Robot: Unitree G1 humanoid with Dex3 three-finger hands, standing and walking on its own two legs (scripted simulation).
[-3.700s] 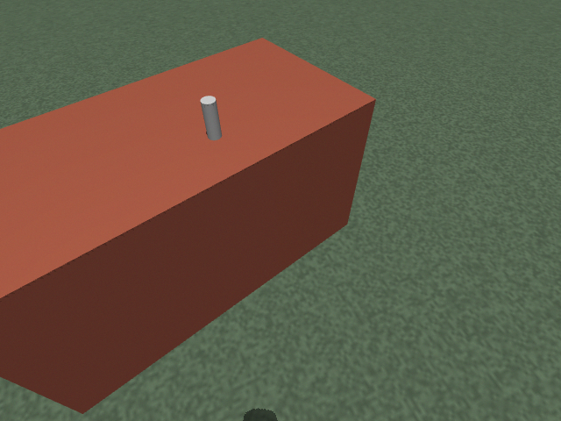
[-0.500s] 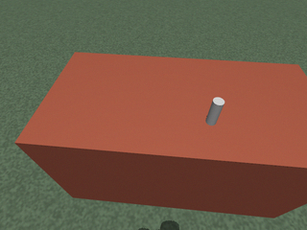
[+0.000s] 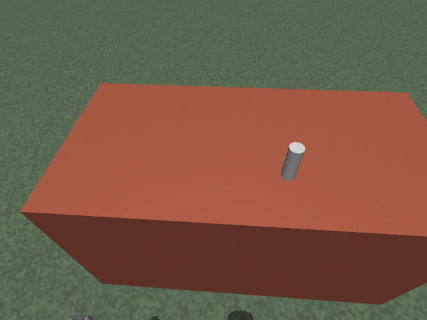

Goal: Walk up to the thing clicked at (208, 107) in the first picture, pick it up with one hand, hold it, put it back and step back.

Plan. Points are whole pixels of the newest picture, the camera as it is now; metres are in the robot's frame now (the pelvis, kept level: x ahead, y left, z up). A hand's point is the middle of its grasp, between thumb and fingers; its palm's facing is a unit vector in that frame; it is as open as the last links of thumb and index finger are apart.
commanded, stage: walk up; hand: right
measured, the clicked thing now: (292, 162) +0.52 -0.17 -0.07
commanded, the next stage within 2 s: stand in 0.32 s
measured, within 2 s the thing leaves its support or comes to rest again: neither
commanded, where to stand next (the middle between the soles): +0.06 +0.02 m, yaw -2 degrees
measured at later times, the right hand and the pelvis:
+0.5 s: hand out of the picture +0.09 -0.25 -0.15, palm faces -0.02 +0.94 -0.33, open 7.4 cm; pelvis +0.01 +0.00 +0.00, yaw +0 degrees
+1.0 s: hand out of the picture +0.08 -0.26 -0.15, palm faces -0.03 +0.94 -0.34, open 7.4 cm; pelvis +0.00 -0.01 +0.00, yaw +0 degrees
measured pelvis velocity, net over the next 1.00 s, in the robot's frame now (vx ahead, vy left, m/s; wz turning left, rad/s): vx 0.00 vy -0.01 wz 0.00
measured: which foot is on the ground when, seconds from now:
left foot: down 0.00-1.00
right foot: down 0.00-1.00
